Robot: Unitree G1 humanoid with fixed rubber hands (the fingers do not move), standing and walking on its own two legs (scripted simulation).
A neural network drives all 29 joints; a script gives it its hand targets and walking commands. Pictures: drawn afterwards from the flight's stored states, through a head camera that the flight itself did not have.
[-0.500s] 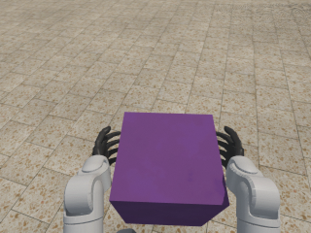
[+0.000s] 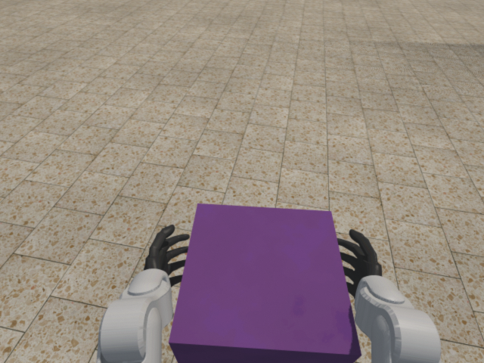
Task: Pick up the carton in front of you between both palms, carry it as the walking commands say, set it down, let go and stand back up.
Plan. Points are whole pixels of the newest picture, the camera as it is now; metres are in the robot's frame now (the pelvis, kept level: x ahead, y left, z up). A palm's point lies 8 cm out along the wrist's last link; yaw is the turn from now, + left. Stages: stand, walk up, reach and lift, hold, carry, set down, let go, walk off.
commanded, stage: carry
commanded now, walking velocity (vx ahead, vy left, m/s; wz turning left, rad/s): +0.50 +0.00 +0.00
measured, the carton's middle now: (258, 303) +0.22 -0.01 +0.00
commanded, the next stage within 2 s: none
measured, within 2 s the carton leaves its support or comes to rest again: neither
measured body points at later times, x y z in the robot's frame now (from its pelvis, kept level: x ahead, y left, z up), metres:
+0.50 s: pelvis +0.31 -0.06 +0.00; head +0.31 -0.07 +0.45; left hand +0.53 +0.12 +0.07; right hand +0.57 -0.18 +0.07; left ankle +0.28 +0.09 -0.67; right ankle +0.32 -0.13 -0.75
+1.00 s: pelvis +0.63 +0.02 +0.00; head +0.64 +0.04 +0.45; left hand +0.87 +0.17 +0.06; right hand +0.86 -0.14 +0.07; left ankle +0.63 +0.09 -0.75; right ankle +0.62 -0.13 -0.67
